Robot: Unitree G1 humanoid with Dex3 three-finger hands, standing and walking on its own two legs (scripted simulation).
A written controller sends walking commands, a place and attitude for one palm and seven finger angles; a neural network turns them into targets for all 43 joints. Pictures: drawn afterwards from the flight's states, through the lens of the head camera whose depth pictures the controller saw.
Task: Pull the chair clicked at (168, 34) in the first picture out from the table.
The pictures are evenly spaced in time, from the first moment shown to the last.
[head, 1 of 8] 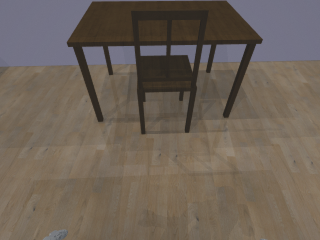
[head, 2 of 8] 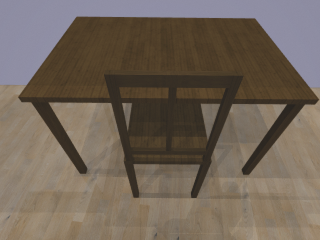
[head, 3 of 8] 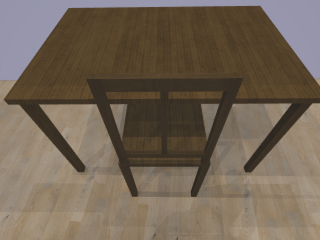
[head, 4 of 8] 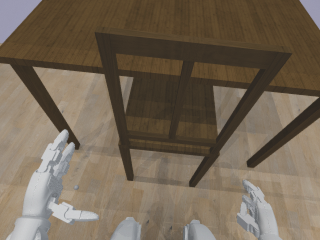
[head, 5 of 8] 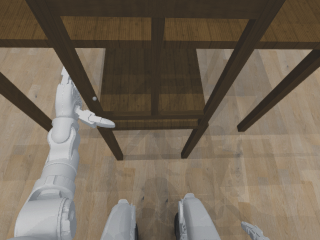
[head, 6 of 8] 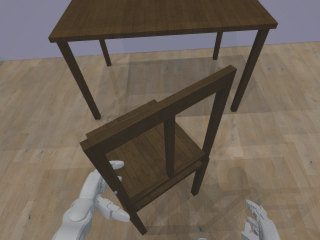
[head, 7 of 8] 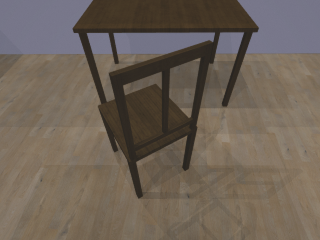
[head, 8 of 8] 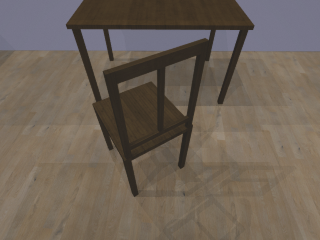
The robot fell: no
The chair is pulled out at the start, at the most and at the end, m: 0.00 0.61 0.61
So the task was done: yes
